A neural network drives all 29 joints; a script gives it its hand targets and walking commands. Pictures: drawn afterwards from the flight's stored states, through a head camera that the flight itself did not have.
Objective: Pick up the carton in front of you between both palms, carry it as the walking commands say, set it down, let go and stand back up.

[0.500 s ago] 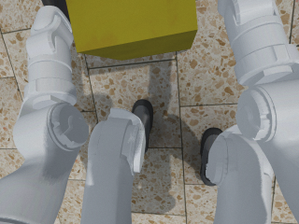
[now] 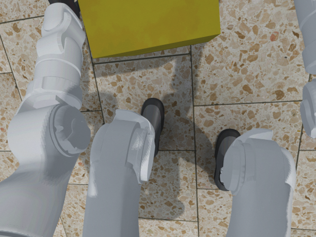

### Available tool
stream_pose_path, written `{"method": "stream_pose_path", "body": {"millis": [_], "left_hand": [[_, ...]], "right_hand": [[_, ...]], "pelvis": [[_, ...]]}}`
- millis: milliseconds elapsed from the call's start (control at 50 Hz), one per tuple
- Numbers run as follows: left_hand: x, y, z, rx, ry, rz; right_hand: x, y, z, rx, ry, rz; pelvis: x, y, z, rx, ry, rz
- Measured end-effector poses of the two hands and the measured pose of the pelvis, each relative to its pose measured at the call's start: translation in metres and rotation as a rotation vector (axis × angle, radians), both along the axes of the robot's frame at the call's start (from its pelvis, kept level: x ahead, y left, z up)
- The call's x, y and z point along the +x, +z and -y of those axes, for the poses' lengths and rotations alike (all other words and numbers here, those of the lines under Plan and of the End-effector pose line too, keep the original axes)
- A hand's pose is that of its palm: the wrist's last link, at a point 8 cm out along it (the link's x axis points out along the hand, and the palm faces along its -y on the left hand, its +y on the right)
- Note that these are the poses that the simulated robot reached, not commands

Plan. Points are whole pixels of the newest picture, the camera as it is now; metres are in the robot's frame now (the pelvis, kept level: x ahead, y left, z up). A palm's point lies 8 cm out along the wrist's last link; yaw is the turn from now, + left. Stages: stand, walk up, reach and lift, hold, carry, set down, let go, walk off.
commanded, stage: set down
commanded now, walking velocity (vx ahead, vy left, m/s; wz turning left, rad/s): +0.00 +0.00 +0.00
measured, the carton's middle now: out of the picture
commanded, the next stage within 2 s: let go in 1.00 s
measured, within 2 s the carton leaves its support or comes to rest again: neither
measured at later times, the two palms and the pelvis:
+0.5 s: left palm out of the picture +0.50 +0.29 -0.02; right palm out of the picture +0.63 -0.06 -0.02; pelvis +0.01 +0.00 +0.09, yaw +1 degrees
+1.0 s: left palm out of the picture +0.49 +0.30 +0.13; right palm out of the picture +0.63 -0.07 +0.13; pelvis +0.03 +0.01 +0.22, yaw +0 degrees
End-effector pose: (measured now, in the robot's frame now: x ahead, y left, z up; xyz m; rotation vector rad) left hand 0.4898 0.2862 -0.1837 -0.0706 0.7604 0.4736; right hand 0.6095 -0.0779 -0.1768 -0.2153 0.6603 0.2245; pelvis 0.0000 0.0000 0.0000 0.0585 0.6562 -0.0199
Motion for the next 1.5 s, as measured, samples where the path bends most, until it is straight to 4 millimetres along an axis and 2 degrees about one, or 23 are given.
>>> {"method": "stream_pose_path", "body": {"millis": [80,220,420,660,960,1080,1160,1220,1380,1500], "left_hand": [[0.007,0.021,-0.007,0.014,0.007,0.055],[0.012,0.077,-0.012,0.008,0.012,0.127],[0.01,0.141,-0.008,0.011,0.008,0.12],[0.011,0.21,-0.012,0.029,0.004,0.125],[0.006,0.304,-0.016,0.024,0.001,0.131],[0.002,0.332,-0.014,0.031,-0.019,0.123],[-0.006,0.345,-0.008,0.038,-0.077,0.106],[-0.019,0.355,-0.001,0.045,-0.149,0.079],[-0.07,0.394,0.004,0.058,-0.342,-0.015],[-0.111,0.427,-0.003,0.058,-0.401,-0.047]], "right_hand": [[0.011,0.024,-0.013,0.01,0.008,0.039],[0.015,0.072,-0.028,-0.013,0.0,0.054],[0.018,0.14,-0.019,-0.016,-0.027,0.031],[0.021,0.202,-0.013,-0.005,-0.017,0.039],[0.022,0.299,-0.01,-0.007,-0.009,0.024],[0.018,0.329,-0.006,-0.008,-0.016,0.014],[0.003,0.342,0.001,-0.022,-0.05,0.014],[-0.021,0.349,0.01,-0.04,-0.099,0.014],[-0.104,0.381,0.034,-0.08,-0.243,-0.002],[-0.145,0.41,0.043,-0.086,-0.27,-0.014]], "pelvis": [[-0.001,0.004,-0.001,-0.004,0.007,-0.01],[-0.001,0.027,0.0,-0.02,0.039,-0.039],[0.006,0.072,0.0,-0.039,0.051,-0.121],[0.018,0.126,-0.003,-0.038,0.048,-0.195],[0.033,0.208,-0.005,-0.046,0.051,-0.189],[0.038,0.238,-0.008,-0.05,0.048,-0.173],[0.043,0.258,-0.011,-0.056,0.046,-0.157],[0.048,0.272,-0.014,-0.062,0.041,-0.134],[0.062,0.312,-0.024,-0.073,0.026,0.012],[0.075,0.336,-0.03,-0.074,0.033,0.137]]}}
